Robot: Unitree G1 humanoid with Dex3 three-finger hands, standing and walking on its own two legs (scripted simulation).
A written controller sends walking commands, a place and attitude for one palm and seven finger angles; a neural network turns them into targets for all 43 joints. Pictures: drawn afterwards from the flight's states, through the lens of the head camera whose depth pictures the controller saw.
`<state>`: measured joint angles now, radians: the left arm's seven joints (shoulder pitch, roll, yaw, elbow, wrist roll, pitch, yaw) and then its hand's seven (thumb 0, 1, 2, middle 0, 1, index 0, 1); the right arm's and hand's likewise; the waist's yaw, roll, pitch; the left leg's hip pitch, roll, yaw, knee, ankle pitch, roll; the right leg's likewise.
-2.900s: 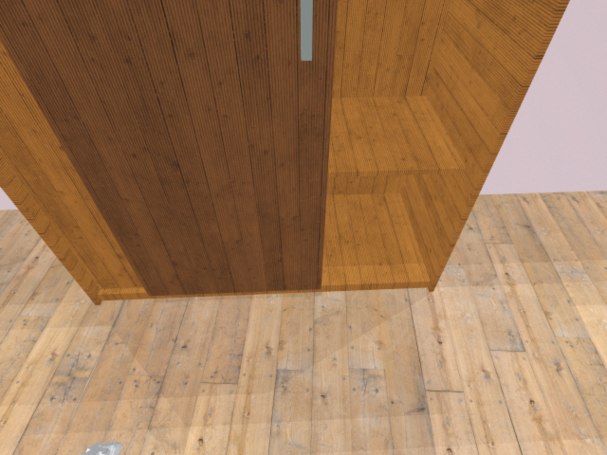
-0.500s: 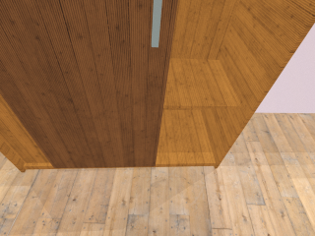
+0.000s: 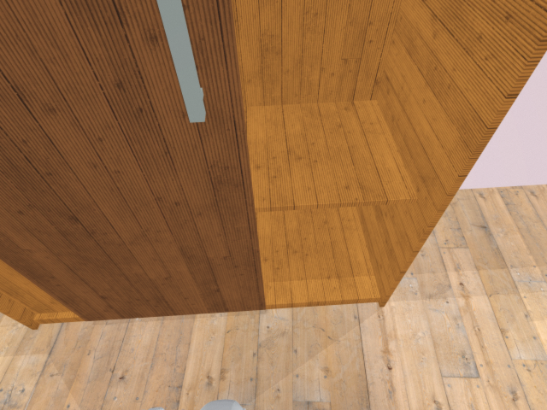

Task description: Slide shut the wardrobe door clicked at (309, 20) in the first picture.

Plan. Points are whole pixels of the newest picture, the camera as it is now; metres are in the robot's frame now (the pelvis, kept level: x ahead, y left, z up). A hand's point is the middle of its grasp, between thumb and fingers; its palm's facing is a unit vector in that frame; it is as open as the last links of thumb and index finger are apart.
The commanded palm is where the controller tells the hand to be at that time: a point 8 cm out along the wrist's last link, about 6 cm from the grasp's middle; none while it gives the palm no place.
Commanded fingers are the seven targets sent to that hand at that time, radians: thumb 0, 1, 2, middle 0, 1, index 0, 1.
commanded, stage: come to a stop and stand still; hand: left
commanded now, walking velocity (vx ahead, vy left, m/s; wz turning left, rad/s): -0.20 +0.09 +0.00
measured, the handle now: (185, 51) +0.49 +0.14 +0.27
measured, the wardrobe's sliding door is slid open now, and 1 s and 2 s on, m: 0.43 0.43 0.43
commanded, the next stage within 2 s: none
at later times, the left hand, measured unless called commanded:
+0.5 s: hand out of the picture -0.03 +0.25 -0.17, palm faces +0.04 -0.98 -0.18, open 7.4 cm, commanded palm none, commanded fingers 0.00 0.90 0.90 -0.20 -0.30 -0.20 -0.30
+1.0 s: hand out of the picture -0.05 +0.14 -0.17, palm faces +0.02 -0.99 -0.16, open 7.3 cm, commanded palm none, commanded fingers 0.00 0.90 0.90 -0.20 -0.30 -0.20 -0.30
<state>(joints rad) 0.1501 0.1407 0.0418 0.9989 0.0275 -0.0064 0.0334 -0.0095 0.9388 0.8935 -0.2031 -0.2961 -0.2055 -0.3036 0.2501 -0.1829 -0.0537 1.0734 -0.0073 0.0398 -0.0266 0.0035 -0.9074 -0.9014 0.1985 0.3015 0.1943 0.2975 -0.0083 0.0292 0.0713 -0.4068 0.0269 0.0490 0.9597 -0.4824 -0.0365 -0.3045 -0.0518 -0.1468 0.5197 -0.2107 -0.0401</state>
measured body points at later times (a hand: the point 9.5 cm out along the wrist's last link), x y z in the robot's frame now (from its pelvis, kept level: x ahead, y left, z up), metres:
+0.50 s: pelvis -0.01 +0.06 +0.01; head +0.00 +0.09 +0.46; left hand -0.03 +0.30 -0.16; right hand +0.06 -0.17 -0.12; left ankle +0.00 +0.14 -0.74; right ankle -0.08 -0.09 -0.68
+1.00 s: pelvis -0.03 -0.01 +0.01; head -0.04 -0.02 +0.46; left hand -0.05 +0.20 -0.15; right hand -0.11 -0.20 -0.16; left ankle +0.00 +0.14 -0.73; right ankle -0.07 -0.10 -0.74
